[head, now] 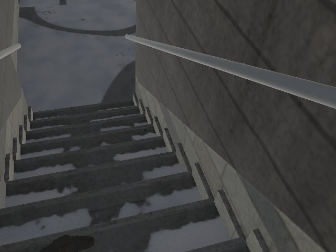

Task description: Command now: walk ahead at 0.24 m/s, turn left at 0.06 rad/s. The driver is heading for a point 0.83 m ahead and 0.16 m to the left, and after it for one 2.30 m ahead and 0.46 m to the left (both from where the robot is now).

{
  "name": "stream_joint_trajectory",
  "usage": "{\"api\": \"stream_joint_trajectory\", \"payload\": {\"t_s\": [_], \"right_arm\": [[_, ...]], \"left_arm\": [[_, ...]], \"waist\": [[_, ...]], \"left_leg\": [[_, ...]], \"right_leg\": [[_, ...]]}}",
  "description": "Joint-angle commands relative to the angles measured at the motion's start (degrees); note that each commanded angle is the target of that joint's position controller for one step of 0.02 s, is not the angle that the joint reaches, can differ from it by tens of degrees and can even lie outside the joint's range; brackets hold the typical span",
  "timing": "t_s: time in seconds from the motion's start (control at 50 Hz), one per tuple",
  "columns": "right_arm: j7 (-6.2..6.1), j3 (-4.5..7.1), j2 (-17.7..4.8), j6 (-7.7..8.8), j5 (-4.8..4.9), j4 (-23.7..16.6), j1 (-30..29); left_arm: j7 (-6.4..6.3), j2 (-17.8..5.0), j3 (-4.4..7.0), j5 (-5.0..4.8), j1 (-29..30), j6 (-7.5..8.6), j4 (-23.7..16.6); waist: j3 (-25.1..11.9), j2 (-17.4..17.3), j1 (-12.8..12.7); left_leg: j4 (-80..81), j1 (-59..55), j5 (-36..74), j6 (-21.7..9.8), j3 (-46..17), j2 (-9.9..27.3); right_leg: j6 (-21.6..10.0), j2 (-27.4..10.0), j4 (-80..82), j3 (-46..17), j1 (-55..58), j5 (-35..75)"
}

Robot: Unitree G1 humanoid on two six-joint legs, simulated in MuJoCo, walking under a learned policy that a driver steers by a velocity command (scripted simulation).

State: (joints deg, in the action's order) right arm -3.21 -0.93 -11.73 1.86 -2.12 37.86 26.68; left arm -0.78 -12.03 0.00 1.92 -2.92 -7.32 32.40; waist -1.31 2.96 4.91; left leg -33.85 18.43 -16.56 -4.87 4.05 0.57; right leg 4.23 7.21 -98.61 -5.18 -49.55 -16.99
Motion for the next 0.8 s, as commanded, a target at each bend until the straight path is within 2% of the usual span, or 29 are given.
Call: {"api": "stream_joint_trajectory", "payload": {"t_s": [0.02, 0.04, 0.08, 0.1, 0.14, 0.16, 0.18, 0.2, 0.22, 0.24, 0.26, 0.28, 0.32, 0.36, 0.38, 0.42, 0.44, 0.48, 0.5, 0.56, 0.6, 0.62, 0.66, 0.68, 0.7, 0.74, 0.76, 0.78, 0.8], "right_arm": [[-0.18, 3.35, -9.2, 0.29, 0.04, -2.2, -0.1], [-0.25, 3.81, -10.2, -0.08, 0.25, -3.4, -2.4], [0.96, 4.83, -13.4, -1.04, 1.0, -3.1, -2.4], [1.78, 5.61, -15.0, -1.44, 1.12, -2.6, -2.9], [2.76, 5.35, -12.2, -2.55, 1.34, -2.7, -3.7], [2.71, 5.03, -9.8, -2.37, 0.65, -3.0, -6.0], [2.85, 4.48, -5.9, -2.56, 0.58, -3.6, -8.1], [3.2, 3.07, 0.9, -1.7, 1.08, -6.3, -12.2], [3.61, 4.68, -4.9, -0.28, 1.66, -9.2, -16.9], [3.89, 5.5, -7.7, 0.46, 0.64, -9.8, -21.0], [3.97, 5.76, -8.7, 0.23, 0.39, -7.8, -18.5], [3.85, 5.83, -8.8, -0.23, -0.2, -5.9, -17.2], [5.41, 6.43, -9.8, -1.62, 0.11, -2.1, -11.4], [6.2, 6.36, -9.3, -3.17, -0.65, -0.6, -8.1], [6.82, 6.63, -9.2, -3.83, 0.07, 0.8, -6.9], [7.07, 6.37, -8.5, -4.29, -0.12, 0.0, -13.6], [7.12, 6.59, -9.4, -4.33, -0.13, -0.8, -15.4], [7.06, 6.74, -8.7, -3.89, -1.2, -1.1, -20.3], [6.63, 6.57, -7.5, -3.86, -0.83, -0.3, -20.3], [5.74, 6.52, -6.8, -2.6, -1.49, -1.5, -25.7], [5.45, 6.24, -6.2, -1.76, -2.38, -2.4, -30.3], [6.01, 5.82, -5.7, -1.04, -2.14, -1.9, -30.9], [7.31, 5.26, -4.6, 0.35, -0.55, -2.2, -32.6], [7.86, 4.93, -3.1, 0.66, 1.11, -1.7, -31.8], [7.83, 4.35, -1.9, 0.56, 1.69, -1.2, -31.7], [7.05, 3.56, -1.3, -0.15, 0.86, -0.2, -31.5], [6.26, 4.0, -2.5, -0.16, 0.04, 2.0, -26.4], [5.46, 4.75, -4.2, -0.31, -0.05, 5.1, -18.0], [4.58, 5.64, -6.1, -0.06, -0.79, 9.8, -8.0]], "left_arm": [[1.52, -2.4, 0.2, 0.19, 3.4, 1.97, -5.4], [2.44, -2.4, -0.12, -0.23, 4.4, 2.69, -6.1], [3.35, -2.3, 0.19, -1.87, 4.6, 3.35, -5.0], [3.56, -2.6, 0.55, -2.28, 2.5, 3.29, -4.7], [2.61, -2.4, 0.47, -2.09, -5.8, 3.95, -0.9], [1.58, -2.4, 0.44, -2.62, -10.9, 5.08, 1.1], [0.99, -3.9, 0.83, -2.15, -19.2, 6.78, 3.2], [0.33, -8.9, 1.04, -0.78, -29.6, 7.8, 3.9], [-0.92, -17.7, 4.5, -1.06, -35.4, 8.09, 6.3], [-1.97, -18.2, 5.19, -0.36, -33.9, 8.23, 7.6], [-1.98, -15.5, 4.38, -0.59, -27.0, 8.75, 6.7], [-1.82, -12.5, 3.51, -1.46, -20.4, 9.47, 5.8], [-0.91, -6.4, 1.94, -1.25, -11.6, 10.8, 4.5], [-0.39, -7.1, 2.78, -0.77, -12.0, 11.51, 5.9], [0.19, -7.5, 3.0, -0.31, -12.3, 11.34, 5.9], [0.18, -8.9, 3.51, -0.73, -19.5, 10.91, 8.0], [0.14, -9.2, 3.43, -1.11, -21.8, 10.95, 8.6], [0.25, -8.5, 3.41, -0.44, -30.0, 11.4, 12.2], [0.06, -9.5, 3.54, -0.77, -33.0, 11.87, 13.0], [-0.06, -9.8, 3.77, 0.51, -38.5, 12.07, 16.0], [-0.8, -9.4, 3.59, 0.46, -38.1, 12.76, 17.1], [-0.99, -8.2, 3.33, 0.68, -34.2, 13.11, 16.2], [-1.55, -6.2, 2.52, -0.94, -30.6, 13.77, 17.1], [-1.41, -6.8, 2.56, -0.68, -29.1, 13.43, 17.4], [-1.74, -7.0, 2.63, -1.42, -28.6, 13.23, 17.8], [-3.05, -8.2, 2.89, -0.66, -30.6, 11.47, 20.0], [-3.1, -9.7, 3.42, -0.3, -30.3, 10.67, 20.2], [-3.01, -10.7, 3.68, -0.12, -30.2, 10.12, 21.8], [-2.46, -11.7, 3.84, -0.62, -29.9, 10.47, 21.9]], "waist": [[1.8, -6.8, -3.2], [1.7, -5.6, -2.6], [2.7, -10.5, 0.0], [4.0, -13.1, -1.1], [4.7, -12.2, -4.6], [7.1, -10.5, -8.0], [6.7, -1.8, -11.8], [6.2, 9.3, -14.2], [10.7, 8.3, -16.8], [12.8, 6.6, -15.4], [13.7, 6.9, -10.5], [12.5, 7.5, -7.3], [5.7, 7.2, -1.2], [3.6, 4.2, 1.6], [3.1, 4.0, 1.3], [5.7, 2.2, -3.5], [6.2, 1.9, -3.7], [6.2, 1.8, -7.0], [5.6, 2.9, -7.6], [8.2, 2.4, -10.6], [10.1, 1.9, -11.7], [10.7, -1.2, -10.9], [12.4, -1.2, -10.7], [12.7, 0.2, -10.4], [12.9, 1.7, -10.5], [15.9, 2.1, -11.8], [14.7, 1.5, -10.4], [9.0, 1.2, -6.7], [2.2, -4.2, -2.4]], "left_leg": [[15.7, -9.4, -21.6, -9.0, -23.0, 11.6], [16.7, -4.7, -23.9, -8.5, -23.3, 11.3], [21.6, 6.9, -25.7, -8.2, -20.5, 9.7], [22.6, 9.3, -29.7, -8.6, -21.9, 11.0], [18.6, 14.0, -30.6, -8.0, -22.0, 8.3], [13.2, 16.8, -30.2, -6.8, -22.0, 5.6], [-2.9, 23.3, -25.6, -4.2, -17.0, -0.6], [-25.1, 34.5, -27.0, -0.9, -14.7, -6.7], [-26.4, 50.4, -20.1, -0.5, -20.5, -11.9], [-29.6, 53.9, -14.3, -0.1, -23.7, -10.8], [-30.4, 49.6, -7.7, 0.7, -22.5, -9.5], [-30.4, 42.8, -1.1, 2.1, -20.9, -8.2], [-35.0, 24.5, 11.0, 4.7, -16.0, -7.5], [-42.7, 19.3, 18.8, 5.5, -14.5, -6.5], [-42.8, 21.1, 20.5, 4.8, -14.4, -5.8], [-42.2, 28.5, 22.4, 3.6, -14.0, -4.6], [-35.6, 31.0, 26.4, 3.4, -14.0, -4.1], [-30.8, 35.4, 30.8, 2.1, -15.4, -3.3], [-30.7, 37.6, 30.4, 1.9, -15.0, -3.6], [-28.5, 45.8, 25.5, 1.1, -16.1, -2.6], [-26.1, 48.3, 25.1, 0.6, -14.3, -2.2], [-15.6, 38.0, 35.2, 1.2, -13.3, -2.4], [-6.6, 21.3, 49.5, 1.3, -8.4, -2.6], [-3.0, 13.7, 51.6, 1.1, -5.1, -1.6], [-0.7, 10.9, 50.6, 1.3, -3.8, -1.2], [3.4, 9.4, 38.0, 1.3, -1.6, 0.0], [7.8, 7.4, 32.5, 0.6, -1.4, 0.0], [9.6, -2.3, 31.0, -1.0, -2.8, 1.0], [13.1, -10.6, 33.1, -1.2, 3.6, -4.4]], "right_leg": [[-0.9, -6.7, 19.7, 1.3, -6.5, 6.8], [-1.0, -8.1, 30.3, 2.1, 1.4, 9.5], [-2.3, -5.4, 48.4, 6.5, 23.7, -3.0], [-3.9, -5.1, 52.4, 6.8, 29.5, -6.3], [-4.5, -2.3, 57.3, 9.8, 40.8, -6.6], [-4.9, -4.3, 65.1, 6.9, 45.6, -4.7], [-4.4, -10.5, 71.5, -0.9, 53.7, -11.3], [-5.4, -27.2, 77.4, -23.8, 57.0, -26.5], [-8.9, -30.7, 88.4, -43.0, 59.3, -35.4], [-8.7, -30.1, 90.0, -42.4, 57.7, -39.5], [-6.6, -27.5, 88.2, -33.7, 52.0, -31.9], [-4.6, -24.6, 88.2, -25.2, 45.6, -22.6], [-6.3, -18.6, 88.5, -11.6, 33.2, -3.2], [-8.7, -17.9, 87.4, -5.9, 29.1, 2.4], [-9.2, -16.8, 85.2, -3.7, 30.8, 1.0], [-9.4, -17.3, 83.4, -2.4, 36.0, 0.1], [-9.5, -16.9, 80.7, -1.1, 39.0, -2.8], [-9.9, -18.4, 75.5, -0.6, 46.5, -0.8], [-10.5, -19.7, 72.7, -2.4, 48.8, -1.0], [-11.9, -23.1, 66.9, -3.1, 55.5, 12.6], [-12.0, -23.2, 65.2, -1.9, 55.4, 16.0], [-10.4, -21.0, 63.7, 3.8, 45.1, 8.7], [-8.9, -19.7, 62.5, 8.8, 31.9, -0.5], [-9.0, -19.6, 61.9, 10.7, 27.3, -0.6], [-9.2, -20.0, 60.4, 10.7, 28.4, 1.8], [-10.2, -21.1, 57.1, 10.4, 32.4, 12.6], [-10.5, -21.0, 49.5, 10.6, 37.0, 20.8], [-11.8, -22.1, 37.8, 9.4, 37.6, 25.2], [-11.7, -19.3, 23.7, 12.6, 40.7, 33.4]]}}
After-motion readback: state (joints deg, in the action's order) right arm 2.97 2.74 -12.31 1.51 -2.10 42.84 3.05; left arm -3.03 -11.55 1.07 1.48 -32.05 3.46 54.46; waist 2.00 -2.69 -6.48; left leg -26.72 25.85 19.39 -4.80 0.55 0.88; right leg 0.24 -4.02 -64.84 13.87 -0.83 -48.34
